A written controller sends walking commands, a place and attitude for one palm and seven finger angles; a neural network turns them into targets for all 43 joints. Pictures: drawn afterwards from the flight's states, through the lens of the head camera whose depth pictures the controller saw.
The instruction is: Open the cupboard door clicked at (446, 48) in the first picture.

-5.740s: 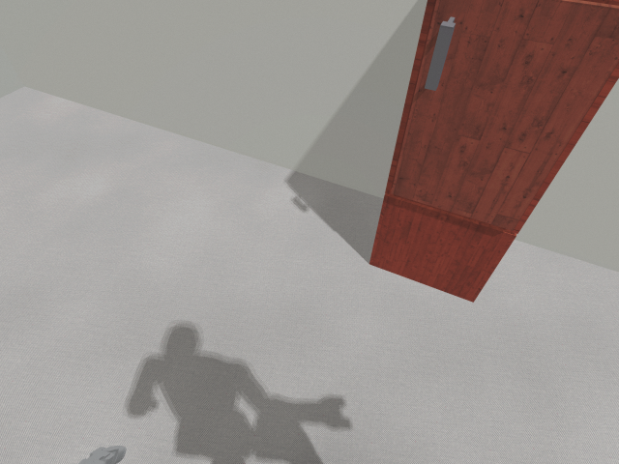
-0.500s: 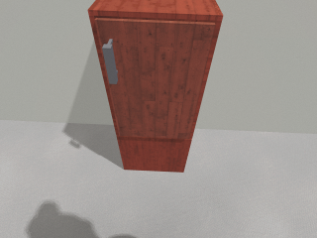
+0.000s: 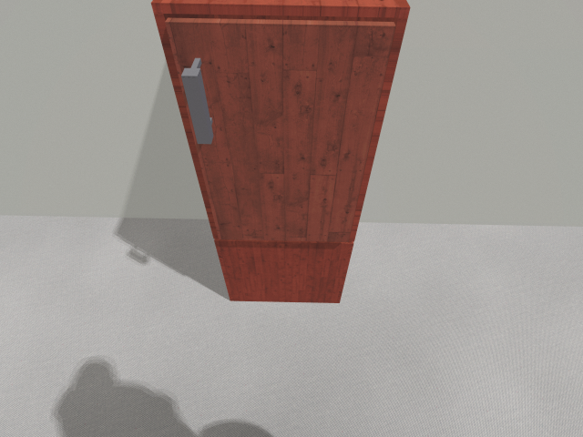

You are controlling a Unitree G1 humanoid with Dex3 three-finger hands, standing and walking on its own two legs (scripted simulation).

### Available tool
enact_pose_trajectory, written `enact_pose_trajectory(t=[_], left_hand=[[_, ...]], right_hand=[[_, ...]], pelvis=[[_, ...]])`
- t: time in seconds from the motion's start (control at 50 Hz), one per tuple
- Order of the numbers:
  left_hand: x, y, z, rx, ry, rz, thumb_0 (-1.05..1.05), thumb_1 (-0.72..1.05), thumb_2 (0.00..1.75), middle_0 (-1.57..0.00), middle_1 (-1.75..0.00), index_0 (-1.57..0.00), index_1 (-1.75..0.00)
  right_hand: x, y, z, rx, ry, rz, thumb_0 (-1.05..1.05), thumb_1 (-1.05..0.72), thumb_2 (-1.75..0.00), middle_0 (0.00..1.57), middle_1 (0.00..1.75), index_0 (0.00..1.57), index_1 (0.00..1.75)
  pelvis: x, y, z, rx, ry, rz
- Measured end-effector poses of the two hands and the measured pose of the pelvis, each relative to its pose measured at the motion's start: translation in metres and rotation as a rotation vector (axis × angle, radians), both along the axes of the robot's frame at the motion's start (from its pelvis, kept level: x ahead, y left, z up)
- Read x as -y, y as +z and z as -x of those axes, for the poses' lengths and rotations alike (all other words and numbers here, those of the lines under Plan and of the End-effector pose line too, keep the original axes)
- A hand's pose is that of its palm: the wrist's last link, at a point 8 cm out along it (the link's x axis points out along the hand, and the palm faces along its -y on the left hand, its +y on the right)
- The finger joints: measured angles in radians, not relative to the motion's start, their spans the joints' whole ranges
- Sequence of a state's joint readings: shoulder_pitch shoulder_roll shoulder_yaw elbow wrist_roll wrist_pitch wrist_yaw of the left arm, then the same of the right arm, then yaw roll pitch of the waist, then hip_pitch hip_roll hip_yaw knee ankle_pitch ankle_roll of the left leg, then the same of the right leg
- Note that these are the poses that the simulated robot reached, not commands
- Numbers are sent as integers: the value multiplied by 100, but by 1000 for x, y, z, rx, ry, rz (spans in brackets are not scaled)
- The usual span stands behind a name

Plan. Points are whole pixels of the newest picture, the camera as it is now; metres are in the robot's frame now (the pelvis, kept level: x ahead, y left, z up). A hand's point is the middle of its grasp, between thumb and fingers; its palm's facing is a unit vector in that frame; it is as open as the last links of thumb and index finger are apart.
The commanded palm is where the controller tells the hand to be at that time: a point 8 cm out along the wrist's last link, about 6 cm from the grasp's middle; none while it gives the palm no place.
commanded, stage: look again from close up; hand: left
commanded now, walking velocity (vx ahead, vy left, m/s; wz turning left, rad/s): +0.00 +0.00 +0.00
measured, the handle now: (201, 101) +0.64 +0.21 +0.12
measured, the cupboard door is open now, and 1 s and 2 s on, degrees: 0 0 0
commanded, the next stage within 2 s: shuffle to correct the standing spot in 0.40 s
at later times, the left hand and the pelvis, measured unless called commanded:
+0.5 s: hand out of the picture +0.00 +0.18 -0.18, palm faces +0.05 -0.98 -0.19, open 7.4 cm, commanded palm none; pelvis -0.01 +0.00 +0.00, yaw +1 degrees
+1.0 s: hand out of the picture +0.00 +0.16 -0.19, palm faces +0.05 -0.99 -0.15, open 7.4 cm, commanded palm none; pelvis +0.05 +0.00 -0.01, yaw -1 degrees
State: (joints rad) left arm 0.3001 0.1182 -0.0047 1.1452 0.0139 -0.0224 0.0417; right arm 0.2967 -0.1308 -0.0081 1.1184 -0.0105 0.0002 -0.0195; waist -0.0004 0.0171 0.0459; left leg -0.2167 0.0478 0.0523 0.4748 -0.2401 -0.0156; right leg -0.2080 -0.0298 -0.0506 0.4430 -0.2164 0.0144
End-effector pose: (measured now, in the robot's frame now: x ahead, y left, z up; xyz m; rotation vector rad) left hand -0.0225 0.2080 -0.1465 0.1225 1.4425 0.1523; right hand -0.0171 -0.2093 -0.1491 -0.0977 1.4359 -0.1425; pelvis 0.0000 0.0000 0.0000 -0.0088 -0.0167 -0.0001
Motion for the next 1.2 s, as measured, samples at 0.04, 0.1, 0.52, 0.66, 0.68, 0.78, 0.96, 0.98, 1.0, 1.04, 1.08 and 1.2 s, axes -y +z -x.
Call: enact_pose_trajectory(t=[0.04,0.1,0.52,0.66,0.68,0.78,0.96,0.98,1.0,1.04,1.08,1.2], left_hand=[[-4,-1,-3,15,-6,-8,0,90,90,-20,-30,-20,-30],[-12,-2,-11,47,-2,-21,0,90,90,-20,-30,-20,-30],[-18,-1,-11,109,-1,-17,0,90,90,-20,-30,-20,-30],[-11,-4,9,54,21,1,0,90,90,-20,-30,-20,-30],[-10,-4,11,45,26,2,0,90,90,-20,-30,-20,-30],[-6,-8,21,9,60,10,0,90,90,-20,-30,-20,-30],[-5,-13,5,-72,53,35,0,90,90,-20,-30,-20,-30],[-5,-12,-4,-70,38,32,0,90,90,-20,-30,-20,-30],[-4,-10,-16,-60,26,27,0,90,90,-20,-30,-20,-30],[-3,-5,-44,-17,8,16,0,91,90,-20,-30,-20,-30],[1,-3,-74,54,2,3,0,91,90,-20,-30,-20,-30],[3,4,-116,189,66,-56,1,92,90,-20,-30,-20,-30]], right_hand=[[-1,-2,-6,34,10,2,1,-91,-90,20,30,20,30],[-1,-5,-13,69,20,8,1,-91,-90,20,30,20,30],[9,4,-16,115,42,36,1,-91,-90,20,30,20,30],[10,2,-4,66,38,28,1,-91,-90,20,30,20,30],[11,1,-3,57,36,26,1,-91,-90,20,30,20,30],[13,-2,-4,24,36,27,1,-90,-90,20,30,20,30],[2,-3,-33,53,1,33,1,-91,-90,20,30,20,30],[1,-3,-34,55,-9,29,1,-91,-90,20,30,20,30],[-1,-3,-34,51,-18,22,1,-91,-90,20,30,20,30],[-2,-3,-32,28,-28,2,1,-91,-90,20,30,20,30],[0,-7,-30,-11,-28,-21,0,-90,-90,20,30,20,30],[17,-15,-62,-69,24,-43,1,-90,-90,20,30,20,30]], pelvis=[[-2,-2,1,1,8,-1],[-5,-5,-1,9,16,-4],[-4,-3,10,20,15,-12],[0,-4,6,14,17,-11],[0,-4,4,11,17,-10],[2,-9,-7,5,22,-8],[-4,-13,-43,-9,-5,-17],[-2,-12,-47,-11,-9,-18],[0,-10,-50,-12,-11,-19],[5,-8,-57,-14,-7,-17],[11,-10,-65,-14,1,-17],[23,-12,-91,-3,41,-16]])
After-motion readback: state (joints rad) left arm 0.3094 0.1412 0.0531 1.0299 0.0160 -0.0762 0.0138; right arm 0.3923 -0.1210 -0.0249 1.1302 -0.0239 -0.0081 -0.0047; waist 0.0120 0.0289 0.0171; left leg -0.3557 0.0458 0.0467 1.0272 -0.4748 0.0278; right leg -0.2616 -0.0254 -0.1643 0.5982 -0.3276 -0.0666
